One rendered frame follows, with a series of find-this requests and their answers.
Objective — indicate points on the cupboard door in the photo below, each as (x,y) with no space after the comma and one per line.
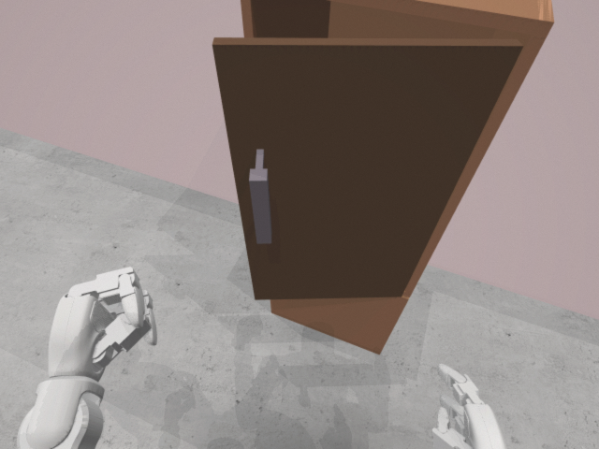
(364,140)

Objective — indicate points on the handle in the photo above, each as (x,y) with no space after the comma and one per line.
(260,195)

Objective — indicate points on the left robot forearm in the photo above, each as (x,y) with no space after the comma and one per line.
(66,415)

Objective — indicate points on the robot right hand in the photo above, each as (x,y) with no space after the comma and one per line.
(476,423)

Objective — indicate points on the robot left hand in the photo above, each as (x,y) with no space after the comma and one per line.
(80,320)

